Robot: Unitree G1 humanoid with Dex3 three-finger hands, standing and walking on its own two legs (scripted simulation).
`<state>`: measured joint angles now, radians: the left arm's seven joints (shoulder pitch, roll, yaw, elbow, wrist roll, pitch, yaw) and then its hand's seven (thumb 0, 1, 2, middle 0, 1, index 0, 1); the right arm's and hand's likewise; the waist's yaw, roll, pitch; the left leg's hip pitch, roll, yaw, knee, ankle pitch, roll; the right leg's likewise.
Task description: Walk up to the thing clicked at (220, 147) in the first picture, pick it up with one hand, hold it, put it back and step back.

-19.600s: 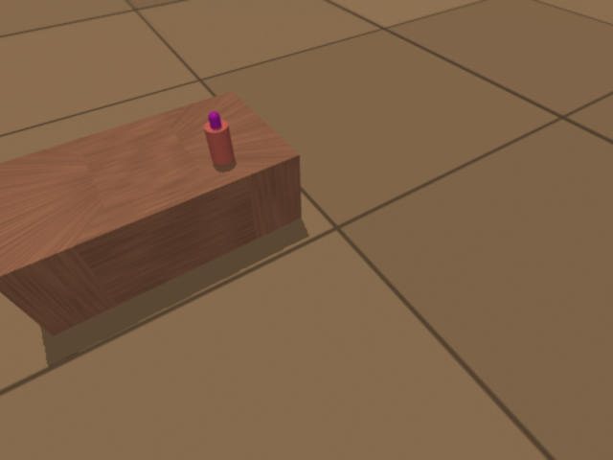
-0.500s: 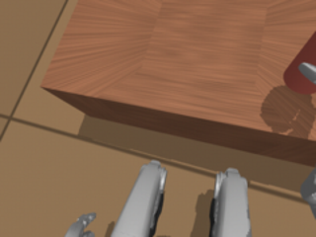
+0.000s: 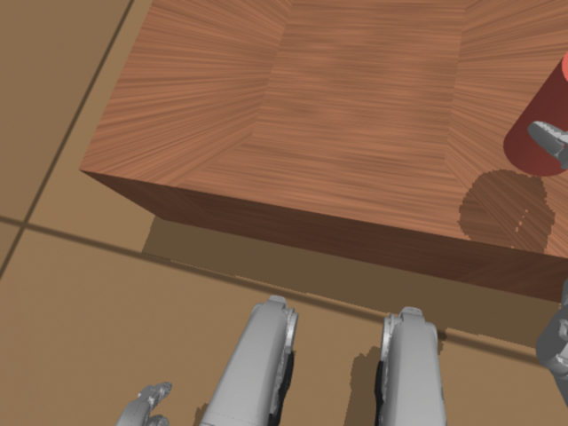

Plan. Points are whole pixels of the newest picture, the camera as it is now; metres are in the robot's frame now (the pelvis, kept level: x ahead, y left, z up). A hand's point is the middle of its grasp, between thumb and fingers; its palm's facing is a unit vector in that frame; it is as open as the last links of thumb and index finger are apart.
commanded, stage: lift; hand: right
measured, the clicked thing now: out of the picture +0.52 -0.28 +0.03
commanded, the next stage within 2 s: hold in 1.68 s
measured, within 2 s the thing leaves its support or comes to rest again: neither
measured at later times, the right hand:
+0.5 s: hand out of the picture +0.48 -0.27 +0.09, palm faces +0.34 +0.94 -0.02, open 11.9 cm
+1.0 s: hand out of the picture +0.40 -0.23 +0.19, palm faces +0.33 +0.94 +0.00, open 11.9 cm
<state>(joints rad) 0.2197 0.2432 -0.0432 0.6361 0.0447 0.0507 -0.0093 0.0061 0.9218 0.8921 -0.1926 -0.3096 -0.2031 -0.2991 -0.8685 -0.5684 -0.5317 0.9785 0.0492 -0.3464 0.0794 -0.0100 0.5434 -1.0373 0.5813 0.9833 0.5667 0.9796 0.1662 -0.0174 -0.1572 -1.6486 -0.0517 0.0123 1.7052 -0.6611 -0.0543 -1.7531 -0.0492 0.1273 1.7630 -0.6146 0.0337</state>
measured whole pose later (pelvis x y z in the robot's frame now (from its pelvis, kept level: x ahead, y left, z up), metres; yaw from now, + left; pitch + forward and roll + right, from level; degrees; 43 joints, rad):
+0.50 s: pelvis +0.02 +0.00 +0.07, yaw -2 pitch +29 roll +6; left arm 0.23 0.22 -0.01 0.65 0.02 0.03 0.01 0.01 0.93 0.89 -0.20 -0.32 -0.22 -0.30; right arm -0.64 -0.40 -0.45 0.78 0.08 -0.33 0.02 -0.01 0.56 -1.04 0.61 0.96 0.59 0.95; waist 0.12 -0.02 -0.17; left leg -1.36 -0.04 0.01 1.47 -0.61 -0.05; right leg -1.46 -0.06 0.11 1.53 -0.58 0.03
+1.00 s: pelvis +0.03 +0.00 +0.16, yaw -4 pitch +17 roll +3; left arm 0.24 0.21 0.01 0.67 0.02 -0.02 0.03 0.01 0.89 0.92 -0.19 -0.31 -0.19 -0.30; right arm -0.33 -0.23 -0.27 0.57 0.12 -0.35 -0.05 -0.01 0.57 -1.06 0.60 0.96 0.59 0.96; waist 0.06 -0.01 -0.11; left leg -0.88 -0.02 -0.01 1.09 -0.50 -0.04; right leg -0.98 -0.05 0.07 1.15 -0.47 0.02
